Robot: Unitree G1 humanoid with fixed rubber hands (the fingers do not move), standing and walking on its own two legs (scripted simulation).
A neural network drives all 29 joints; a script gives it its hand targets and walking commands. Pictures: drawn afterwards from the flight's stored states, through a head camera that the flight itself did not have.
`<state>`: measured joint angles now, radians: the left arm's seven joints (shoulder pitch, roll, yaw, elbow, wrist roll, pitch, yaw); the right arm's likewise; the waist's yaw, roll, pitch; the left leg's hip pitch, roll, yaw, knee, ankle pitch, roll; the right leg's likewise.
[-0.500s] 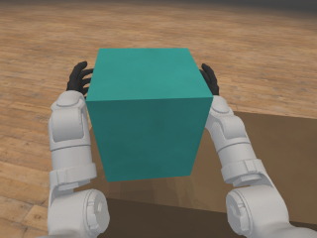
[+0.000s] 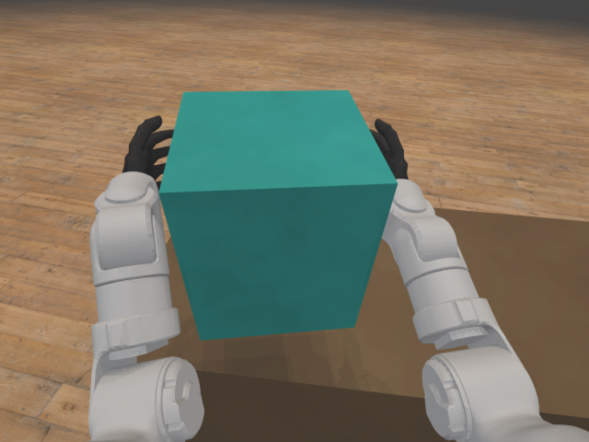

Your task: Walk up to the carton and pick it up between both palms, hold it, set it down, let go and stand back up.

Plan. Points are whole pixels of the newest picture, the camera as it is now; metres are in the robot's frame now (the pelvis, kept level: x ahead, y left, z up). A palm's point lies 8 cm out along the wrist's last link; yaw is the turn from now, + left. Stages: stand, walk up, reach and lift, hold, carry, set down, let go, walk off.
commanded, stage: hold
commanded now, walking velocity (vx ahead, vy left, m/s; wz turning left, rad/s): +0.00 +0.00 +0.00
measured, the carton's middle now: (273, 216) +0.36 +0.00 +0.19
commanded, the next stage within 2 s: none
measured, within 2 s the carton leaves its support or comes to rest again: neither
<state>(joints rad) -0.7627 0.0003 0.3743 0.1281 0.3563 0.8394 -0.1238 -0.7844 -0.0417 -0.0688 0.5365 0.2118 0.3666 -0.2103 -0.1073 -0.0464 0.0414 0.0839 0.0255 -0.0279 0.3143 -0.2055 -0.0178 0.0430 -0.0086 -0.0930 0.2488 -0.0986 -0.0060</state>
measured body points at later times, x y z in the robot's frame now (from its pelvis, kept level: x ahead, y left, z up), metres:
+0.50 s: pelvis +0.00 +0.00 +0.00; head -0.07 +0.02 +0.44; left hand +0.38 +0.16 +0.25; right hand +0.37 -0.15 +0.24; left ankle +0.00 +0.13 -0.75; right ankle +0.04 -0.11 -0.75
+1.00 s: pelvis +0.00 +0.00 +0.00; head -0.06 +0.03 +0.44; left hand +0.38 +0.16 +0.25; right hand +0.37 -0.15 +0.23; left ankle +0.00 +0.13 -0.75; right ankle +0.04 -0.11 -0.75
